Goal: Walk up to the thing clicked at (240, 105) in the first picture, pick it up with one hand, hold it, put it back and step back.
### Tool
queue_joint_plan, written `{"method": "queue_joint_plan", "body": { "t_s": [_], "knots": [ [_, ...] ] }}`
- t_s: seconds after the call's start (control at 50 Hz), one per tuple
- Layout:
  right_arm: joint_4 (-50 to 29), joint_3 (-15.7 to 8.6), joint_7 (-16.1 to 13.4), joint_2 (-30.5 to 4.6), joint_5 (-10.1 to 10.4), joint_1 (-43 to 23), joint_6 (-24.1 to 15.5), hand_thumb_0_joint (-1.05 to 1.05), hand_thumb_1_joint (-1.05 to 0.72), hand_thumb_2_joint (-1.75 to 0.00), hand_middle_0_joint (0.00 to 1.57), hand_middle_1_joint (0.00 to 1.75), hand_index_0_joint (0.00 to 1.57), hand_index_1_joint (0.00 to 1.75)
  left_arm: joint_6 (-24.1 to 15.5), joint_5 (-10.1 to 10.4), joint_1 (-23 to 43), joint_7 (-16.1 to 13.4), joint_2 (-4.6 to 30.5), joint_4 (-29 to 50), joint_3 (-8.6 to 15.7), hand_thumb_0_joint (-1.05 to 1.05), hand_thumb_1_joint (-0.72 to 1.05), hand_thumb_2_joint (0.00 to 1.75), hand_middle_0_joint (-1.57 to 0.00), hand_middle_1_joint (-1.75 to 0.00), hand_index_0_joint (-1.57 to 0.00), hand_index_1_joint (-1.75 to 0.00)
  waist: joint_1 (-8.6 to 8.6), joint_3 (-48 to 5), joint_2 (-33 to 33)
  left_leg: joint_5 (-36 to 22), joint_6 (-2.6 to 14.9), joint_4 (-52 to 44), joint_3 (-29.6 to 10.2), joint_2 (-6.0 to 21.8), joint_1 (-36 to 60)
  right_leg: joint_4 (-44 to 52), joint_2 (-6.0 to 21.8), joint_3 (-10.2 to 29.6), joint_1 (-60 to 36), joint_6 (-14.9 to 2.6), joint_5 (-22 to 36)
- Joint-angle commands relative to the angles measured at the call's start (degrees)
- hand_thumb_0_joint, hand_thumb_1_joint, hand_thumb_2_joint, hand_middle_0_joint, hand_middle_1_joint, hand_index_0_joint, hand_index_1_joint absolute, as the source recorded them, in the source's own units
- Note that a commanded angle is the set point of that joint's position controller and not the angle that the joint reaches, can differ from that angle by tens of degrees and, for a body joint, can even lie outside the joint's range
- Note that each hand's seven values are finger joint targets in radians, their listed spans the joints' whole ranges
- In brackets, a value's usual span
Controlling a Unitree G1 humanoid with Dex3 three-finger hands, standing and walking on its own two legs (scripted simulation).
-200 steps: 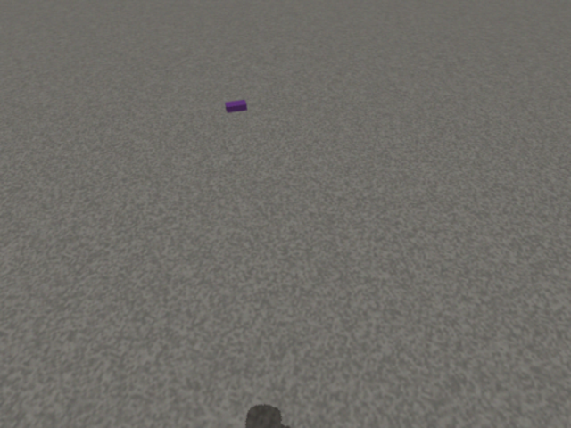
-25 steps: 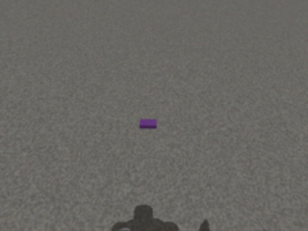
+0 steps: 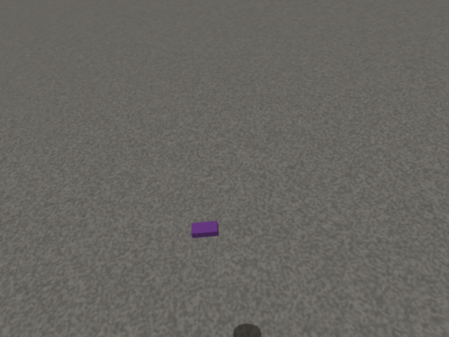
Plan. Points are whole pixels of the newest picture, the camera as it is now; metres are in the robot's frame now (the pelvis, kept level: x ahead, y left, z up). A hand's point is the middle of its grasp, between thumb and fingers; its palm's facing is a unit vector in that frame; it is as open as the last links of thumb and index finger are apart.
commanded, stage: walk up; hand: left
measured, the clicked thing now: (205, 229) +0.80 +0.21 -0.74
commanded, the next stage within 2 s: none
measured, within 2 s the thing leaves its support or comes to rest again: neither
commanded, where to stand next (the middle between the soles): +0.46 -0.04 m, yaw +4 degrees
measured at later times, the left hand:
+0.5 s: hand out of the picture +0.18 +0.25 -0.16, palm faces +0.03 -0.95 -0.31, open 7.4 cm
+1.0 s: hand (157, 264) +0.31 +0.19 -0.10, palm faces +0.08 -0.89 -0.44, open 7.4 cm
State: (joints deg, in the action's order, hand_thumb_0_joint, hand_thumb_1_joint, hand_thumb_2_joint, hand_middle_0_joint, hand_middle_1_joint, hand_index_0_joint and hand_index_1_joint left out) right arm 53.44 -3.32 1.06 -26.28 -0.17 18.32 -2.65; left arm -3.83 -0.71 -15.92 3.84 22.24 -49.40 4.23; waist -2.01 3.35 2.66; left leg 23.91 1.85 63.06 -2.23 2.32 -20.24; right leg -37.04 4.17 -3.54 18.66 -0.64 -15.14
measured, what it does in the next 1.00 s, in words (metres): walks ahead: left foot, then right foot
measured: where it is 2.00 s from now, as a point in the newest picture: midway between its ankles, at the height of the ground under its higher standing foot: (262, 315)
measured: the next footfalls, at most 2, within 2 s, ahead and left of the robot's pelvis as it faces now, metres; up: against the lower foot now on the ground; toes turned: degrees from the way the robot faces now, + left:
left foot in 0.36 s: +0.27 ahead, +0.10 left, +0.00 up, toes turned +8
right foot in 0.82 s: +0.39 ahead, -0.20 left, +0.00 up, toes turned -1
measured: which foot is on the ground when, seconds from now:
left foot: up 0.00-0.34, down 0.36-0.84, up 0.86-1.00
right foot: down 0.00-0.38, up 0.40-0.80, down 0.82-1.00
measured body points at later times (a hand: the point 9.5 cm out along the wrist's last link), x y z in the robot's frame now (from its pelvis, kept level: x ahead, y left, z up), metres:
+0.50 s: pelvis +0.16 -0.01 +0.00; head +0.17 +0.02 +0.45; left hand +0.18 +0.30 -0.14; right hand +0.28 -0.32 -0.08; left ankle +0.23 +0.09 -0.73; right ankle +0.12 -0.13 -0.65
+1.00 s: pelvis +0.30 -0.09 +0.01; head +0.31 -0.13 +0.46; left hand +0.31 +0.24 -0.07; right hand +0.38 -0.40 -0.13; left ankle +0.30 +0.06 -0.66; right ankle +0.35 -0.20 -0.73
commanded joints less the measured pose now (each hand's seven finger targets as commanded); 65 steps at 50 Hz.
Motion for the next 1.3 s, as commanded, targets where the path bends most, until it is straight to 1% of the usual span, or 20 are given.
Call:
{"method": "queue_joint_plan", "body": {
  "t_s": [0.0,0.24,0.32,0.34,0.36,0.38,0.4,0.46,0.5,0.68,0.78,0.8,0.82,0.84,0.86,0.96,1.06,1.18,1.26,1.28],
  "knots": [
    [-3.4,-2.4,-0.1,-9.0,1.1,3.4,-1.8,0.00,-0.90,-0.90,0.20,0.30,0.20,0.30,-1.2,0.8,-0.7,-2.0,15.6,3.0,3.6,0.00,0.90,0.90,-0.20,-0.30,-0.20,-0.30,1.82,-0.1,-15.4,-7.1,0.33,-1.1,-1.9,1.3,-10.8,21.1,8.4,12.1,-9.1,-6.07,9.6],
    [-8.4,-2.3,1.4,-6.1,-0.7,-7.4,-2.1,0.00,-0.90,-0.90,0.20,0.30,0.20,0.30,-1.1,-0.1,-6.1,-2.3,15.0,5.6,3.4,0.00,0.90,0.90,-0.20,-0.30,-0.20,-0.30,-2.33,-0.1,-7.8,-13.2,-0.46,-26.8,4.2,1.5,-7.8,16.4,11.6,5.4,-16.2,-9.76,21.5],
    [-5.6,-3.9,0.9,-7.8,-0.7,3.0,-2.7,0.00,-0.90,-0.90,0.20,0.30,0.20,0.30,-0.5,-0.2,-3.0,-2.1,14.8,7.1,2.6,0.00,0.90,0.90,-0.20,-0.30,-0.20,-0.30,4.69,-3.9,-2.5,-14.9,2.30,-32.7,6.4,-2.1,15.4,2.1,8.1,2.3,-4.2,-8.19,20.0],
    [-4.5,-5.0,0.2,-11.1,-1.3,8.7,-3.2,0.00,-0.90,-0.90,0.20,0.30,0.20,0.30,-0.4,0.4,-5.8,-2.2,11.4,7.3,1.4,0.00,0.90,0.90,-0.20,-0.30,-0.20,-0.30,6.97,-8.0,6.5,-8.8,4.70,-37.2,0.3,1.7,25.0,-12.4,3.4,-1.4,2.1,-5.80,15.8],
    [-5.4,-6.2,-0.5,-15.7,-2.2,11.0,-3.4,0.00,-0.90,-0.90,0.20,0.30,0.20,0.30,-0.2,0.8,-8.6,-2.1,7.0,7.5,0.6,0.00,0.90,0.90,-0.20,-0.30,-0.20,-0.30,6.71,-10.9,16.7,-5.0,9.32,-39.7,-24.4,16.4,34.2,-25.4,-4.3,-2.5,16.5,-2.26,-11.3],
    [-7.0,-6.3,-0.9,-16.5,-0.6,9.7,-3.2,0.00,-0.90,-0.90,0.20,0.30,0.20,0.30,0.7,0.5,-8.2,-2.6,12.5,6.8,2.1,0.00,0.90,0.90,-0.20,-0.30,-0.20,-0.30,6.92,-10.8,7.2,3.7,14.14,-46.9,-38.7,22.9,31.3,-29.8,-4.8,3.4,19.6,-2.28,-17.2],
    [-7.5,-6.8,-0.9,-16.8,0.6,7.1,-3.0,0.00,-0.90,-0.90,0.20,0.30,0.20,0.30,1.1,0.2,-6.8,-3.0,16.1,6.0,2.6,0.00,0.90,0.90,-0.20,-0.30,-0.20,-0.30,6.39,-7.1,5.0,5.6,16.77,-48.1,-38.9,24.9,26.5,-34.2,-1.3,6.5,20.3,-2.44,-16.2],
    [-8.9,-4.1,-1.2,-11.5,0.6,1.4,-3.4,0.00,-0.90,-0.90,0.20,0.30,0.20,0.30,1.4,0.4,-6.8,-2.1,13.7,3.9,2.1,0.00,0.90,0.90,-0.20,-0.30,-0.20,-0.30,3.18,1.2,0.1,-11.2,9.68,-48.4,-16.1,15.9,12.0,-29.5,0.7,10.1,14.4,-1.54,-6.5],
    [-8.8,-3.7,-0.9,-10.8,0.6,0.0,-3.9,0.00,-0.90,-0.90,0.20,0.30,0.20,0.30,2.0,0.4,-8.8,-1.5,12.6,2.6,2.2,0.00,0.90,0.90,-0.20,-0.30,-0.20,-0.30,1.73,2.1,2.3,-12.5,9.21,-49.0,-8.2,13.0,5.7,-26.7,1.1,7.2,10.3,-0.64,-3.8],
    [-9.5,-4.9,0.4,-14.2,-0.4,-0.5,-3.4,0.00,-0.90,-0.90,0.20,0.30,0.20,0.30,1.3,-0.3,-0.5,0.7,12.0,3.6,2.9,0.00,0.90,0.90,-0.20,-0.30,-0.20,-0.30,3.62,2.7,7.5,7.5,10.19,-50.9,-5.3,11.3,2.5,-2.9,2.2,2.7,6.1,1.12,2.6],
    [-10.5,-3.7,0.6,-11.3,-0.9,-3.6,-1.9,0.00,-0.90,-0.90,0.20,0.30,0.20,0.30,-0.5,-0.6,-10.3,-0.5,13.9,-0.7,4.0,0.00,0.90,0.90,-0.20,-0.30,-0.20,-0.30,-2.34,-2.7,-1.7,7.0,7.51,-34.5,-2.0,8.5,-2.9,5.9,-0.6,1.5,-13.3,-0.12,1.3],
    [-10.1,-2.4,0.6,-7.2,-1.0,-0.3,-1.6,0.00,-0.90,-0.90,0.20,0.30,0.20,0.30,-1.2,-0.9,-13.1,-1.3,15.9,-1.7,4.7,0.00,0.90,0.90,-0.20,-0.30,-0.20,-0.30,-3.32,-5.0,-11.9,6.3,5.84,-21.6,2.2,4.4,-7.3,10.3,0.0,4.2,-20.3,-0.68,-4.8],
    [-10.4,-0.6,0.7,-2.5,-0.8,1.8,-1.7,0.00,-0.90,-0.90,0.20,0.30,0.20,0.30,-1.8,-1.3,-15.0,-2.1,19.6,-1.0,5.6,0.00,0.90,0.90,-0.20,-0.30,-0.20,-0.30,-3.86,-4.5,-23.7,5.4,2.42,-4.9,6.4,-2.1,-15.2,19.2,11.6,24.0,-21.7,-3.81,-18.6],
    [-9.9,-1.0,0.3,-4.7,-0.5,2.3,-1.2,0.00,-0.90,-0.90,0.20,0.30,0.20,0.30,-2.1,-0.9,-10.8,-2.5,20.9,1.4,5.2,0.00,0.90,0.90,-0.20,-0.30,-0.20,-0.30,-2.57,0.0,-18.7,4.3,0.42,0.5,0.8,-5.5,-21.8,26.0,18.9,37.4,-17.9,-7.55,-19.7],
    [-9.4,-2.6,-0.2,-10.0,-0.6,0.5,-0.9,0.00,-0.90,-0.90,0.20,0.30,0.20,0.30,-1.8,0.0,-8.9,-2.4,21.8,2.0,4.9,0.00,0.90,0.90,-0.20,-0.30,-0.20,-0.30,-2.58,1.3,-15.3,3.0,0.61,1.4,-2.0,-2.0,-19.6,26.5,20.4,39.7,-13.6,-10.60,-19.3],
    [-4.5,-2.6,0.8,-8.5,0.8,5.0,0.1,0.00,-0.90,-0.90,0.20,0.30,0.20,0.30,-2.4,1.3,-4.5,-3.4,16.6,2.4,3.1,0.00,0.90,0.90,-0.20,-0.30,-0.20,-0.30,2.07,0.1,-14.0,-8.0,-0.11,-3.0,-3.8,-1.5,-11.8,20.8,9.9,13.0,-12.3,-4.17,15.2],
    [-6.0,-3.0,1.5,-7.1,-0.6,-0.2,1.6,0.00,-0.90,-0.90,0.20,0.30,0.20,0.30,-2.7,0.3,-4.3,-4.1,15.5,4.3,2.6,0.00,0.90,0.90,-0.20,-0.30,-0.20,-0.30,0.72,2.9,-10.2,-10.7,-1.98,-10.8,-3.8,-1.0,-11.0,21.9,11.9,8.4,-9.0,-9.03,13.7],
    [-6.0,-1.9,1.1,-4.4,-0.7,-5.0,1.2,0.00,-0.90,-0.90,0.20,0.30,0.20,0.30,-1.6,0.2,-2.6,-4.8,14.7,4.3,1.6,0.00,0.90,0.90,-0.20,-0.30,-0.20,-0.30,-0.30,-0.7,-10.2,-14.3,-1.38,-24.8,1.8,0.0,0.8,12.4,11.9,3.4,-6.9,-9.71,30.4],
    [-3.2,-2.6,-0.1,-7.1,-1.3,-0.3,0.2,0.00,-0.90,-0.90,0.20,0.30,0.20,0.30,-0.2,1.0,-1.5,-5.0,12.6,4.2,0.2,0.00,0.90,0.90,-0.20,-0.30,-0.20,-0.30,3.43,-5.4,-2.9,-21.4,2.10,-37.1,1.8,-0.9,13.6,-3.0,7.6,1.5,-3.1,-5.41,19.8],
    [-3.4,-3.6,-0.7,-11.3,-1.5,0.7,-0.2,0.00,-0.90,-0.90,0.20,0.30,0.20,0.30,0.0,1.4,-4.3,-4.9,9.7,4.4,-0.7,0.00,0.90,0.90,-0.20,-0.30,-0.20,-0.30,3.24,-8.5,7.5,-27.5,5.47,-39.4,-10.2,8.1,18.6,-12.3,2.4,-1.2,2.1,-2.32,7.8]
  ]
}}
